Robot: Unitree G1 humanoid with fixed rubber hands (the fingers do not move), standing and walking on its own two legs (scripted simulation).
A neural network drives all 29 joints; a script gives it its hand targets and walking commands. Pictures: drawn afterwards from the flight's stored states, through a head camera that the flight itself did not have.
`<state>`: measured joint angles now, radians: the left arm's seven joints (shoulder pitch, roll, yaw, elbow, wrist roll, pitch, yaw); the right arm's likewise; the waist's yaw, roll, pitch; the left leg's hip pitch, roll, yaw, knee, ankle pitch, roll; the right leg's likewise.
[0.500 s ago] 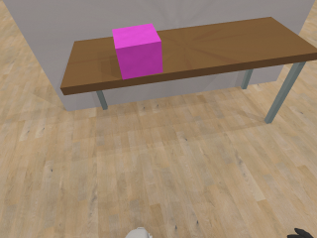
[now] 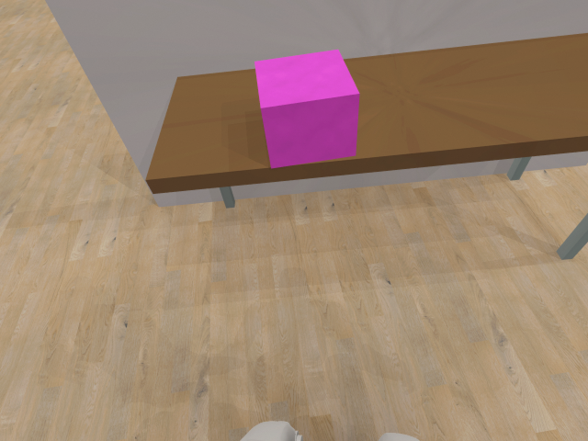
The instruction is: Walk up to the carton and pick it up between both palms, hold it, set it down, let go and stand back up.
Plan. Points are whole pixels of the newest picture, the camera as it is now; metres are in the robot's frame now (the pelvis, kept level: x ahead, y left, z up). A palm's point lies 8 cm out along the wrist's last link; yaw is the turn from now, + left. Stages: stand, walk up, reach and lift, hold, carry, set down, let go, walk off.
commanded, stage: walk up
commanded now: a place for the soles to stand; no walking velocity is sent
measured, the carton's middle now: (305, 108) +0.85 +0.01 -0.03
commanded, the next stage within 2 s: none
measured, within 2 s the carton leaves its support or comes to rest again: neither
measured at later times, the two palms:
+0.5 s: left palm out of the picture +0.10 +0.37 -0.14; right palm (510, 396) +0.20 -0.26 -0.09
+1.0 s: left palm out of the picture +0.15 +0.35 -0.11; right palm out of the picture +0.14 -0.29 -0.10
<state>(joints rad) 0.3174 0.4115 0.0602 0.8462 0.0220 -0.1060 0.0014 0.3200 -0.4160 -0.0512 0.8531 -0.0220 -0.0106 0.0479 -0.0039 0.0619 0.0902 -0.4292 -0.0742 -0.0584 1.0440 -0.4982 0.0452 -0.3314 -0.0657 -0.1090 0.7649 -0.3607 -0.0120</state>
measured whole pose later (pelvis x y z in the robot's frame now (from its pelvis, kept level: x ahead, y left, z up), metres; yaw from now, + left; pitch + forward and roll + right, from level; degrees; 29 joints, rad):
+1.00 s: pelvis +0.07 +0.03 +0.00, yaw +2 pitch -4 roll +0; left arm 0.13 0.39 0.06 0.96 0.02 0.04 -0.03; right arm 0.16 -0.41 -0.03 1.04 -0.02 -0.04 -0.03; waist 0.00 -0.02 0.10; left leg -0.42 0.00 -0.04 0.75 -0.26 -0.02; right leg -0.31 -0.03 -0.04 0.81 -0.43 0.00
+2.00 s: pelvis +0.38 +0.03 +0.01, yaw -2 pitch -4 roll +1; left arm 0.12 0.39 0.07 0.83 0.00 -0.06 -0.07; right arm 0.30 -0.43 -0.06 0.94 0.01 -0.07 0.00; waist -0.02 0.00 0.18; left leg -0.21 0.04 0.01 1.09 -0.49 0.02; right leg -0.40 -0.06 -0.05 0.70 -0.23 -0.01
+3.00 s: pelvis +0.45 +0.02 +0.01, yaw +2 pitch -4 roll +0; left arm 0.05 0.38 0.04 1.02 0.00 0.01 0.00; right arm 0.06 -0.37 -0.02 1.09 -0.01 0.00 0.00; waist 0.00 0.00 0.12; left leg -0.37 0.00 -0.05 0.64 -0.20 -0.02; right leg -0.23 -0.03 -0.04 0.68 -0.38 0.01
